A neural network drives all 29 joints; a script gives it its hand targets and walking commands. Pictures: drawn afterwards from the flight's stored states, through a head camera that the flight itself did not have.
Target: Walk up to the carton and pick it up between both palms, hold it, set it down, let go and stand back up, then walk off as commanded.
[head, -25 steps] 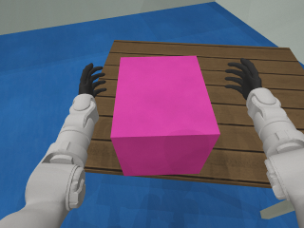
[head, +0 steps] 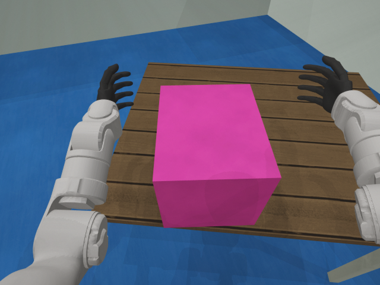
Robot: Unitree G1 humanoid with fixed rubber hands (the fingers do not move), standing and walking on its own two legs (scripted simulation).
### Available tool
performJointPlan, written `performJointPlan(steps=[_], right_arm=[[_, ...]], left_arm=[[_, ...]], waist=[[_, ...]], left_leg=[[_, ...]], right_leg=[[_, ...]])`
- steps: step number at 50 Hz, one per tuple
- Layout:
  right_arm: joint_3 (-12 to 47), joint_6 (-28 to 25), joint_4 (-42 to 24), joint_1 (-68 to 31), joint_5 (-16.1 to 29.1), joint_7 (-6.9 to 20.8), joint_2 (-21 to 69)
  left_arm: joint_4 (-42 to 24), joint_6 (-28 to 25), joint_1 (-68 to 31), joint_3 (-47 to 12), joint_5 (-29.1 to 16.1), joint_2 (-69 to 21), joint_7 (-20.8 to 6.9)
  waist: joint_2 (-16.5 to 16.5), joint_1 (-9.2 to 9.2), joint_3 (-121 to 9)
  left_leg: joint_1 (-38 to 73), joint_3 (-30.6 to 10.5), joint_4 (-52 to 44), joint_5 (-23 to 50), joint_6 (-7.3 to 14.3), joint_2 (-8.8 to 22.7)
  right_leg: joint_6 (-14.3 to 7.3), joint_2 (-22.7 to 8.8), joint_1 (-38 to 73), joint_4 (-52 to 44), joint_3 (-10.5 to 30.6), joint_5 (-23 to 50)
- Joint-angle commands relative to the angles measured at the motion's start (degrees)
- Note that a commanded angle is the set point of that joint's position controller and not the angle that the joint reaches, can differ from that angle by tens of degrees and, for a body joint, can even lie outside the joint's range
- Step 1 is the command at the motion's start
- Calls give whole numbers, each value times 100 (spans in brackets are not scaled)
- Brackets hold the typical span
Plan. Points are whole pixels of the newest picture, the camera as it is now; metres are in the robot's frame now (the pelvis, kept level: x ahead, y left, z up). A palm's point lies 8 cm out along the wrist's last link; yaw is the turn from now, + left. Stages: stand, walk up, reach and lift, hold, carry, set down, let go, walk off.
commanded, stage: set down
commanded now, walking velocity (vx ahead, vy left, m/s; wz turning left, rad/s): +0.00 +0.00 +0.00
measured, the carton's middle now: (207, 155) +0.47 +0.01 -0.02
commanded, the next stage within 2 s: none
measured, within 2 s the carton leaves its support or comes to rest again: neither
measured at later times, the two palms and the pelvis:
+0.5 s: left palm (115, 159) +0.35 +0.20 +0.10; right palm (346, 156) +0.39 -0.26 +0.11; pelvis +0.00 +0.00 +0.00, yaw +0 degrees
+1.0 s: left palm (116, 196) +0.30 +0.20 +0.03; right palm (331, 203) +0.33 -0.25 +0.03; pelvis +0.02 +0.01 +0.00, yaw +1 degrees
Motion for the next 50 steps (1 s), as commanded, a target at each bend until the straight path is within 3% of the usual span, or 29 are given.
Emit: performJointPlan(steps=[1,3,4,5,8,9,10,11,12,14,16,17,19,21,23,25,28,32,36,38,39,40,42,43,45,46,47,48,50], right_arm=[[-123,-195,-1282,-1865,-4,46,-855],[-441,-229,-1018,-1753,-166,90,-1003],[-255,-331,-1421,-1472,-122,92,-890],[-411,-453,-1672,-1277,-101,59,-995],[-440,-623,-1893,-590,21,62,-1052],[-395,-685,-2015,-831,44,42,-910],[-726,-744,-2135,-904,-92,75,-1077],[-689,-776,-2575,-1030,1,110,-1169],[-832,-841,-2400,-706,-86,147,-1221],[-858,-979,-2905,-368,2,177,-1086],[-1147,-1092,-2699,-103,-159,209,-1270],[-1019,-1105,-2842,67,-58,252,-1235],[-1254,-1211,-2879,210,-135,247,-1305],[-1058,-1304,-3164,455,-174,307,-1161],[-1018,-1431,-3143,776,-176,283,-1034],[-854,-1419,-2924,533,-118,307,-890],[-884,-1477,-2617,768,-239,413,-723],[-770,-1608,-2329,1070,-270,487,-524],[-701,-1821,-2065,1574,-289,450,-332],[-971,-1946,-1925,1874,-379,435,-425],[-988,-2110,-2385,1854,-435,405,-451],[-1063,-2129,-1994,2291,-369,407,-369],[-969,-2289,-2378,2027,-349,406,-371],[-998,-2375,-2247,2712,-406,418,-457],[-1130,-2600,-2470,2716,-443,388,-578],[-957,-2692,-2738,2961,-382,376,-454],[-1121,-2769,-2730,2845,-385,351,-602],[-1018,-2835,-2843,2898,-312,387,-534],[-1010,-2963,-2818,3039,-374,368,-574]], left_arm=[[-1237,7,-1649,517,343,745,-105],[-1352,-8,-1630,256,343,526,-91],[-1420,-33,-1205,272,352,364,-121],[-1964,-48,-976,367,364,368,-129],[-2052,-129,-198,226,382,141,-215],[-2259,-230,-432,338,458,284,-207],[-2433,-265,-505,182,414,217,-195],[-2573,-325,-586,245,291,380,-154],[-2706,-368,-303,97,254,139,-113],[-3145,-549,-97,243,231,210,-89],[-3221,-688,105,10,237,-10,-41],[-3250,-762,436,42,255,22,-37],[-3596,-857,342,-20,195,58,-35],[-3410,-1008,815,-8,241,-26,-17],[-3280,-1124,1130,-66,344,-172,-46],[-2767,-1191,857,-43,324,-88,-43],[-2497,-1376,935,-143,399,-161,16],[-2201,-1574,1045,-269,497,-241,71],[-1769,-1796,1357,-183,660,-225,87],[-1920,-1908,1709,-348,654,-391,106],[-2407,-2025,1635,-254,655,-254,119],[-2207,-2110,2052,-456,604,-519,78],[-2345,-2264,1753,-448,533,-322,121],[-2316,-2331,2561,-574,559,-551,83],[-2439,-2520,2663,-555,540,-621,79],[-2700,-2671,2851,-475,541,-627,81],[-2729,-2704,2809,-622,450,-666,76],[-2745,-2838,2967,-551,428,-625,92],[-2527,-2966,3012,-653,431,-716,64]], waist=[[-558,50,-3010],[-299,-140,-2562],[-354,-8,-2711],[-457,-142,-2787],[-349,-304,-2608],[-275,-160,-2635],[-203,-370,-2646],[-419,-218,-2741],[-289,-346,-2536],[-454,-300,-2968],[-356,-527,-3063],[-277,-347,-3067],[-240,-543,-3289],[-475,-366,-3155],[-554,-414,-2846],[-745,-351,-2312],[-668,-234,-1731],[-449,-123,-1333],[-430,-127,-991],[-271,-307,-889],[-207,-259,-1318],[-198,-500,-1103],[-156,-381,-1376],[-153,-524,-1326],[-414,-604,-1536],[-432,-475,-1751],[-378,-610,-1854],[-461,-408,-1812],[-634,-600,-1682]], left_leg=[[944,-156,-181,1094,-42,-166],[940,-181,-248,822,-40,-145],[1092,-216,-168,1084,-40,-119],[1145,-180,-124,1276,-65,-153],[1385,-286,-156,1625,-85,-203],[1314,-273,-142,1436,-67,-205],[1414,-259,-188,1281,-68,-193],[1509,-264,-174,1244,-1,-194],[1650,-317,-190,1098,17,-144],[1751,-317,-76,1258,30,-144],[1883,-327,-61,1294,28,-118],[1928,-329,-71,1291,60,-90],[1947,-291,-34,1227,33,-135],[1728,-290,-145,1016,121,-122],[1561,-293,-200,855,159,-169],[1201,-230,-295,288,237,-232],[1191,-241,-334,-227,281,-178],[1312,-244,-358,-465,263,-95],[1157,-251,-308,-519,273,-153],[1328,-285,-313,-487,256,-127],[1447,-259,-237,-237,196,-150],[1578,-291,-263,-307,210,-150],[1525,-289,-190,-22,184,-167],[1761,-358,-168,247,138,-125],[1760,-362,-145,426,135,-135],[1846,-316,-117,574,114,-112],[1908,-348,-90,715,84,-122],[1774,-341,-85,766,90,-132],[1794,-317,-62,800,103,-149]], right_leg=[[582,-225,2654,263,462,2505],[559,-212,2413,201,398,2037],[492,-208,2604,237,455,2352],[533,-197,2756,258,459,2726],[558,-185,2921,317,413,3375],[514,-210,2877,335,471,3266],[500,-155,2604,282,362,2909],[500,-137,2555,253,356,2746],[475,-121,2267,204,309,2356],[424,-166,2567,212,370,2693],[415,-128,2267,242,292,2649],[409,-160,2403,229,348,2657],[399,-153,2298,236,269,2656],[398,-210,2421,223,332,2434],[421,-268,2598,236,470,2603],[463,-339,2539,105,557,1838],[343,-363,2106,-135,671,432],[251,-404,1860,-250,693,-197],[290,-506,2112,-262,831,4],[292,-475,1909,-246,757,-6],[281,-478,2133,-184,755,471],[289,-425,1989,-162,661,524],[268,-439,2077,-61,599,947],[286,-396,2223,1,539,1280],[273,-344,2290,71,511,1654],[289,-353,2394,111,537,1874],[276,-343,2389,182,465,2165],[294,-306,2390,217,414,2159],[309,-299,2381,268,490,2408]])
